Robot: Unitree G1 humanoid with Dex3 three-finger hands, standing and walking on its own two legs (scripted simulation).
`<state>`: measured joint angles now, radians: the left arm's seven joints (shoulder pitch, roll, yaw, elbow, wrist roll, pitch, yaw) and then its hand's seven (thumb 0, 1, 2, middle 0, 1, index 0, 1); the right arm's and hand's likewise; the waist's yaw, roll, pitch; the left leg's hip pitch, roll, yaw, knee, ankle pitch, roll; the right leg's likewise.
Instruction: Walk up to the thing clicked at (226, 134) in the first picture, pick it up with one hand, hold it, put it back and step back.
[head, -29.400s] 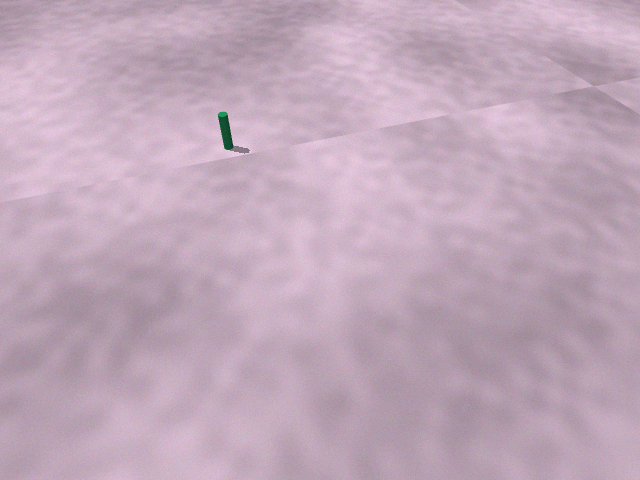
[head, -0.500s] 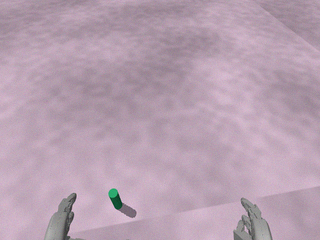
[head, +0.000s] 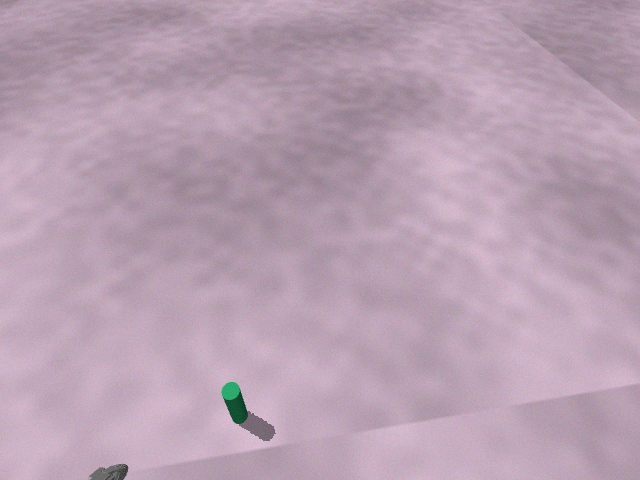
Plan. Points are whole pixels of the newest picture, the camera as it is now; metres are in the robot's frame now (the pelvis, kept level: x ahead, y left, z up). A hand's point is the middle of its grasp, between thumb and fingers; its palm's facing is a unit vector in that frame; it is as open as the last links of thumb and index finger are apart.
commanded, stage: stand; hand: left
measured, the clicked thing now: (235, 404) +0.43 +0.23 -0.66
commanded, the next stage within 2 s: step back in 1.84 s
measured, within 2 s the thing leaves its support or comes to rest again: neither
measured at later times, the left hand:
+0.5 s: hand out of the picture +0.02 +0.25 -0.13, palm faces -0.02 -0.93 -0.35, open 7.4 cm
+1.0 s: hand out of the picture +0.06 +0.24 -0.13, palm faces -0.05 -0.94 -0.33, open 7.4 cm
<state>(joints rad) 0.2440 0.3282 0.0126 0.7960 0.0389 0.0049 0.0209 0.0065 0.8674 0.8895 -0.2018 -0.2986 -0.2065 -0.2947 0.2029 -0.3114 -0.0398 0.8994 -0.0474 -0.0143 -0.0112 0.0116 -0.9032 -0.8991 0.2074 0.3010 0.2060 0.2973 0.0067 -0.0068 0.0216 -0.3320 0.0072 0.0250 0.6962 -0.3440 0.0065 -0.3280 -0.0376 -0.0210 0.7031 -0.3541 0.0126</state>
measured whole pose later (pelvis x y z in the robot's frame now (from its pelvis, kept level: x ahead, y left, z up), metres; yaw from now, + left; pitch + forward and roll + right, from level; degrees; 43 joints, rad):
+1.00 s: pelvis +0.00 +0.00 +0.03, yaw -1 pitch -3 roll +0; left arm 0.13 0.32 -0.01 1.15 0.01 -0.01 0.00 0.00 0.91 0.90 -0.20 -0.30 -0.21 -0.30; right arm 0.15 -0.32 0.00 1.16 -0.01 -0.01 0.00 0.01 -0.90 -0.90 0.21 0.30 0.20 0.30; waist 0.00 0.01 0.05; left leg -0.13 0.01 0.04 0.35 -0.16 0.00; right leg -0.14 -0.03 -0.01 0.37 -0.17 0.02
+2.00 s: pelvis -0.01 -0.01 +0.02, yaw -2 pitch -1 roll +0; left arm 0.08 0.37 0.03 1.04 -0.01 0.01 0.00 0.00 0.91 0.90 -0.20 -0.30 -0.21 -0.30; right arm 0.06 -0.36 -0.03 1.07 0.01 0.02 0.01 0.01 -0.90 -0.90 0.21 0.30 0.21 0.30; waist -0.01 0.00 0.13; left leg -0.23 0.03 0.04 0.46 -0.21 0.00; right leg -0.23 -0.01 0.00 0.47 -0.21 0.00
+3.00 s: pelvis -0.19 +0.07 +0.00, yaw -3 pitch -2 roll +0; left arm 0.09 0.37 0.05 0.74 0.03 0.06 0.00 0.00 0.90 0.90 -0.20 -0.30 -0.21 -0.30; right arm 0.14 -0.40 -0.05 0.88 -0.01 0.01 -0.03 0.01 -0.90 -0.90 0.21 0.30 0.21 0.30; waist 0.00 -0.03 0.19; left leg -0.24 -0.03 -0.04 0.65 -0.37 -0.01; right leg -0.40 0.00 0.03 0.66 -0.21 0.00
